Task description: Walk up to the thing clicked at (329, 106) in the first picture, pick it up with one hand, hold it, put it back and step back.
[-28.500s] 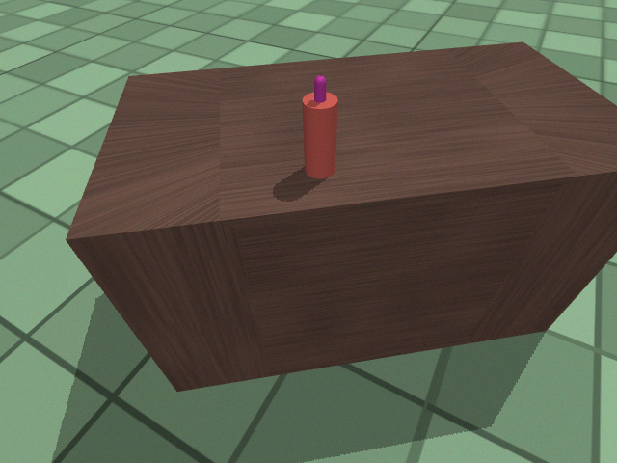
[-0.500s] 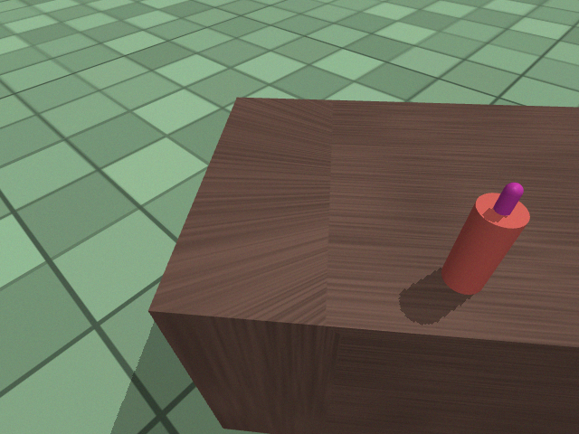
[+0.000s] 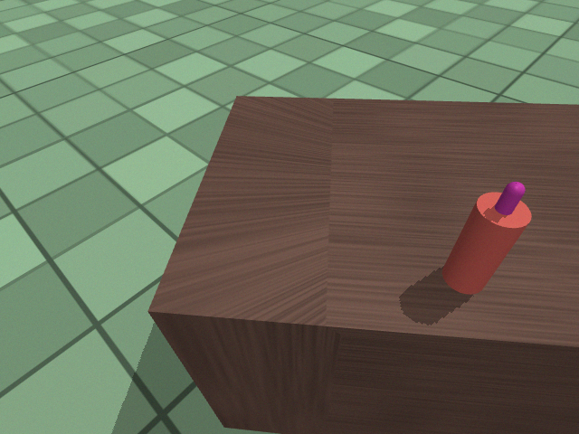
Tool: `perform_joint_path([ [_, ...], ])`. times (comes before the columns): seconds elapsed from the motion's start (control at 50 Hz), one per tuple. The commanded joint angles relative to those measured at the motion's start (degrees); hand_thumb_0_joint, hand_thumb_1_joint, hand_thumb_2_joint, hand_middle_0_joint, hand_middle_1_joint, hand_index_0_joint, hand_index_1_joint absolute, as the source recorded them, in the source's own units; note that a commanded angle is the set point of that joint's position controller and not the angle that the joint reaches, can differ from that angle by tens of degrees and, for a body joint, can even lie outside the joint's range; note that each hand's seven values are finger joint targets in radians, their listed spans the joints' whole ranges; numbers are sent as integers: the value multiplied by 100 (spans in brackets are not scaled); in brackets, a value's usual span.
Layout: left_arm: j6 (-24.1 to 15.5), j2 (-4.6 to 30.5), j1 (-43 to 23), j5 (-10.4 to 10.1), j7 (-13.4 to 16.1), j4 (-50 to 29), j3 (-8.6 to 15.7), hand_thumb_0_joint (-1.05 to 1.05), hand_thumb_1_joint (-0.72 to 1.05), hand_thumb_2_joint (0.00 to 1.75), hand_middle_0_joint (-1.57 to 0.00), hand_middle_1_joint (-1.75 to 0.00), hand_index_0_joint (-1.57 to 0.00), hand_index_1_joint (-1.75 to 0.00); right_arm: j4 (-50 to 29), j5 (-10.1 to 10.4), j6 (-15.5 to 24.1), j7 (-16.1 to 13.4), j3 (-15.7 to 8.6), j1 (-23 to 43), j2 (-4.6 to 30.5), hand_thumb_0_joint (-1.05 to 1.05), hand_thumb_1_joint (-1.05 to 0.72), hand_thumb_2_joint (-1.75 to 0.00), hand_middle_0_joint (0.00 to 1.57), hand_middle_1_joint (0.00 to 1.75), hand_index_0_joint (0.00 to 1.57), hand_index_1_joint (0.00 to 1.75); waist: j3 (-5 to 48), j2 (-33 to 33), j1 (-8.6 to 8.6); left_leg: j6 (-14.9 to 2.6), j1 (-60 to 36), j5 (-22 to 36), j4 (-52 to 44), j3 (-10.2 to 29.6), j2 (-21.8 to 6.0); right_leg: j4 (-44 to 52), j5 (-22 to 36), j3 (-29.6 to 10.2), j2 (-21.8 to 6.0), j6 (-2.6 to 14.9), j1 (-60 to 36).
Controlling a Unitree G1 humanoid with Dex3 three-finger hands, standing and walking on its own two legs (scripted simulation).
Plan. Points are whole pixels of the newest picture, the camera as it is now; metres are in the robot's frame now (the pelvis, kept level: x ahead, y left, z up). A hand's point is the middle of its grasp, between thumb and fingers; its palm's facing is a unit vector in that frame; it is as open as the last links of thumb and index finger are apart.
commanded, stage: stand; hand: right
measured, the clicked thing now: (486, 237) +0.39 -0.26 +0.07
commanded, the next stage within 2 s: step back in 0.12 s
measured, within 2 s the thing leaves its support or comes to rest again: neither
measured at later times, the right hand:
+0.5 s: hand out of the picture -0.02 -0.22 -0.17, palm faces -0.06 +0.89 -0.44, open 7.4 cm
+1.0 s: hand out of the picture -0.06 -0.20 -0.17, palm faces +0.06 +0.94 -0.34, open 7.4 cm
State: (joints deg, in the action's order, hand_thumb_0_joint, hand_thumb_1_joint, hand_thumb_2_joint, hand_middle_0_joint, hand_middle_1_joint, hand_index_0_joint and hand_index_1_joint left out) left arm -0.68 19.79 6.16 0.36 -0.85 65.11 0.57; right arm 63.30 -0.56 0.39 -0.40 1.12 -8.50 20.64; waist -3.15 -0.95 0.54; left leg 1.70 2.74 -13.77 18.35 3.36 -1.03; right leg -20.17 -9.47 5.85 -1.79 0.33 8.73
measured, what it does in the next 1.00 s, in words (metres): walks backwards: right foot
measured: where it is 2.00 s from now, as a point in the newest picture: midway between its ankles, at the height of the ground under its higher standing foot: outside the picture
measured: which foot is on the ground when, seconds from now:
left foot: down 0.00-0.90, up 0.92-1.00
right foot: down 0.00-0.44, up 0.46-0.84, down 0.86-1.00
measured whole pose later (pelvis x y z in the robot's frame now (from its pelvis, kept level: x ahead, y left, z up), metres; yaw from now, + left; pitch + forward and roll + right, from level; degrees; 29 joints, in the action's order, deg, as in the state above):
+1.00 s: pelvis -0.17 +0.07 -0.02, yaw -5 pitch -2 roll +2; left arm 1.8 20.0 9.8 1.4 -0.3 49.1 3.5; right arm 50.1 0.8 -3.3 -1.1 -2.1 -4.8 22.0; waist -9.9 -0.8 1.5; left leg -0.5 25.3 -31.0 61.3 5.1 5.0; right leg -35.9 -19.0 -3.7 0.3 1.8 14.9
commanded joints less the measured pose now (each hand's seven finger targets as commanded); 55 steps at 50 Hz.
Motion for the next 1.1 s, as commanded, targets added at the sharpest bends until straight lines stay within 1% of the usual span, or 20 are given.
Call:
perform_joint_path([
  [0.0, -92, 1240, -250, -2, 103, -336, 213, 0, 90, 90, -20, -30, -20, -30, -319, -23, 93, -61, -251, 98, 1181, 0, -90, -90, 20, 30, 20, 30, 418, 74, -3, -226, 567, 1126, -307, 310, -624, 234, 900, -705, -681, 85, -635],
  [0.08, -88, 1248, -212, -2, 108, -327, 221, 0, 90, 90, -20, -30, -20, -30, -321, -16, 93, -66, -258, 122, 1179, 0, -90, -90, 20, 30, 20, 30, 451, 102, 26, -244, 536, 1163, -276, 306, -623, 220, 1048, -711, -704, 100, -685],
  [0.14, 8, 1619, -155, -115, 180, -636, 563, 0, 90, 90, -20, -30, -20, -30, -614, 90, -67, -22, -442, 177, 1313, 0, -90, -90, 20, 30, 20, 30, 200, 322, 49, -409, 914, 2033, 1116, -49, -208, -259, 2740, -893, -984, 510, -466],
  [0.2, 37, 1700, -382, 1, 215, -1001, 641, 0, 90, 90, -20, -30, -20, -30, -810, 88, -246, 4, -534, -15, 1179, 0, -90, -90, 20, 30, 20, 30, 501, 1144, 38, -393, 1334, -1547, 3326, -134, 350, 179, 2694, -1822, -2079, 1436, -140],
  [0.22, 30, 1720, -499, 86, 222, -1157, 666, 0, 90, 90, -20, -30, -20, -30, -881, 79, -307, 27, -565, -124, 1242, 0, -90, -90, 20, 30, 20, 30, 572, 982, -1, -430, 1360, -1806, 3898, 168, 229, 108, 2411, -1875, -2214, 1571, 97],
  [0.28, 89, 1676, -984, 144, 229, -1467, 638, 0, 90, 90, -20, -30, -20, -30, -1002, 104, -351, 98, -660, -514, 1254, 0, -90, -90, 20, 30, 20, 30, 656, 1044, -305, -524, 1235, -1647, 3883, 338, 10, -286, 1863, -1290, -1850, 1297, 657],
  [0.34, 155, 1669, -891, 185, 232, -1651, 635, 0, 90, 90, -20, -30, -20, -30, -1097, 60, -362, 101, -716, -593, 1296, 0, -90, -90, 20, 30, 20, 30, 706, 1098, -149, -400, 1406, -1370, 2926, 65, 14, -700, 1735, -1219, -1696, 1114, 390],
  [0.4, 336, 1524, -852, 11, 194, -1743, 574, 0, 90, 90, -20, -30, -20, -30, -1005, -106, -219, 48, -796, -822, 1265, 0, -90, -90, 20, 30, 20, 30, 602, 561, -312, -272, 993, 555, 538, -166, 38, -1910, 784, -796, -1033, 616, 535],
  [0.44, 440, 1053, -559, -69, 259, -1809, 492, 0, 90, 90, -20, -30, -20, -30, -1298, -279, -147, 5, -952, -328, 2157, 0, -90, -90, 20, 30, 20, 30, 371, -1242, -113, -726, 826, 2622, 6, 2188, -1416, -3538, -2680, -1011, 754, 132, 2025],
  [0.46, 472, 1286, -543, -8, 322, -1768, 579, 0, 90, 90, -20, -30, -20, -30, -1381, -202, -152, 12, -959, -144, 2434, 0, -90, -90, 20, 30, 20, 30, 363, -1310, -250, -1392, 1513, 2511, -77, 2584, -1930, -4284, -3110, -1552, 791, 75, 1683],
  [0.48, 460, 1400, -594, 15, 351, -1698, 599, 0, 90, 90, -20, -30, -20, -30, -1449, -183, -145, -5, -952, 78, 2355, 0, -90, -90, 20, 30, 20, 30, 240, -1241, -241, -1577, 1792, 2001, -135, 2648, -1947, -4766, -2938, -1718, 776, 92, 1675],
  [0.54, 435, 1391, 55, -109, 305, -1515, 596, 0, 90, 90, -20, -30, -20, -30, -1671, -208, -96, -93, -775, 630, 1645, 0, -90, -90, 20, 30, 20, 30, 378, -748, 240, -1291, 580, 2868, 667, 990, -1139, -5310, -1818, -1832, 817, 102, 2371],
  [0.68, 250, 1239, -283, 34, 254, -1979, 600, 0, 90, 90, -20, -30, -20, -30, -1596, -73, -106, -200, -788, -398, 1477, 0, -90, -90, 20, 30, 20, 30, 687, -561, -359, -1697, -905, 3702, 1145, 1102, -1527, -3618, -2173, -1412, 547, -259, 2249],
  [0.8, 165, 1094, 675, 85, 196, -1717, 622, 0, 90, 90, -20, -30, -20, -30, -1839, 12, -215, -146, -779, 112, 1608, 0, -90, -90, 20, 30, 20, 30, 950, -667, -26, -1242, 86, 2601, 1686, 549, -1175, -858, -719, -611, 370, -5, 535],
  [0.84, 119, 1368, 849, 162, 214, -1684, 689, 0, 90, 90, -20, -30, -20, -30, -1920, 97, -227, -112, -715, 339, 1437, 0, -90, -90, 20, 30, 20, 30, 943, -173, 100, -817, 1150, 1351, 1924, 408, -883, -582, 604, -1259, -35, 250, -208],
  [0.86, 104, 1753, 761, 195, 204, -1765, 799, 0, 90, 90, -20, -30, -20, -30, -1986, 126, -227, -101, -639, 377, 1228, 0, -90, -90, 20, 30, 20, 30, 748, 788, 43, -461, 2095, 276, 2567, 96, -264, -398, 1062, -2464, -878, 658, -342],
  [0.88, 129, 2185, 424, 122, 177, -1912, 847, 0, 90, 90, -20, -30, -20, -30, -1999, 125, -268, -156, -667, 650, 1191, 0, -90, -90, 20, 30, 20, 30, 374, 1808, 273, -241, 2128, -2118, 3979, -166, 575, 102, 1537, -3660, -2000, 1732, 698],
  [0.9, 92, 2178, 155, 182, 186, -2116, 864, 0, 90, 90, -20, -30, -20, -30, -1893, 86, -294, -184, -739, 491, 1323, 0, -90, -90, 20, 30, 20, 30, 52, 1626, 196, -162, 2049, -2469, 4937, 454, 446, 135, 1720, -3968, -2233, 1987, 1207],
  [0.98, 109, 1481, -169, 113, 237, -2310, 732, 0, 90, 90, -20, -30, -20, -30, -1606, 139, -214, -159, -627, -9, 1241, 0, -90, -90, 20, 30, 20, 30, 209, 834, -117, -171, 2426, -1628, 5029, 601, 803, -593, 2540, -1800, -905, 1094, 364],
  [1.08, 193, 1359, 471, 174, 280, -2401, 713, 0, 90, 90, -20, -30, -20, -30, -1787, 91, -92, -203, -543, 80, 1139, 0, -90, -90, 20, 30, 20, 30, 699, 1099, 294, 24, 2719, -1649, 3220, 155, 447, -1062, 3004, -1864, -968, 1210, -1124],
])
